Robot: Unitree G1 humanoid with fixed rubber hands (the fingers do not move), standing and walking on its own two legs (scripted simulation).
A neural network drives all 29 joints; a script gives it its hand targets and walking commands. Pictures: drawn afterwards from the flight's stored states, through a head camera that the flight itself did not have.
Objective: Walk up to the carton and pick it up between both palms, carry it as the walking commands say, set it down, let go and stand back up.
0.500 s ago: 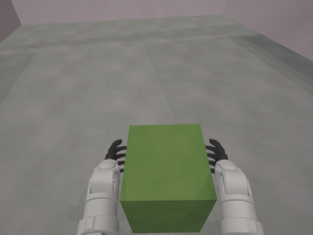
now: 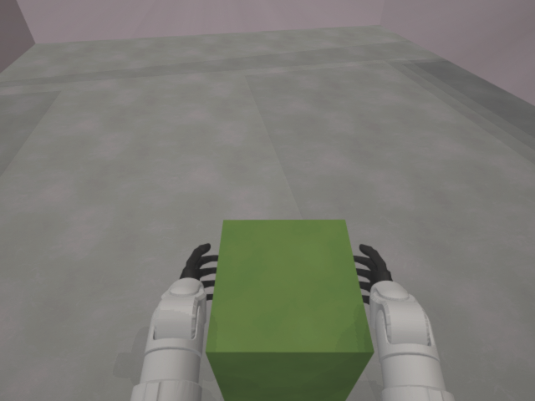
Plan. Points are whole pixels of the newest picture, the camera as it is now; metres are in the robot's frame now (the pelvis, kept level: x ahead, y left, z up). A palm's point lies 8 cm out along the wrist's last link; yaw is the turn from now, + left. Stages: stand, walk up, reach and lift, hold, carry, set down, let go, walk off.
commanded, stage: reach and lift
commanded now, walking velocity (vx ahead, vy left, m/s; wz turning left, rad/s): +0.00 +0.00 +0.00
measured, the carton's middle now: (284, 315) +0.29 +0.00 -0.02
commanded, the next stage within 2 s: hold in 0.08 s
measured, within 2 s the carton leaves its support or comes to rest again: neither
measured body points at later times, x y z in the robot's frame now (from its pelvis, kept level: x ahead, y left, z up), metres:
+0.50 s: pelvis -0.01 +0.00 +0.00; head -0.06 +0.01 +0.45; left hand +0.29 +0.15 +0.04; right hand +0.29 -0.15 +0.04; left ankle +0.02 +0.14 -0.75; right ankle +0.00 -0.14 -0.75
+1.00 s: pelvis -0.01 +0.00 +0.00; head -0.06 +0.01 +0.44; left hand +0.30 +0.15 +0.04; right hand +0.29 -0.15 +0.04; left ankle +0.02 +0.14 -0.75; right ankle +0.00 -0.14 -0.75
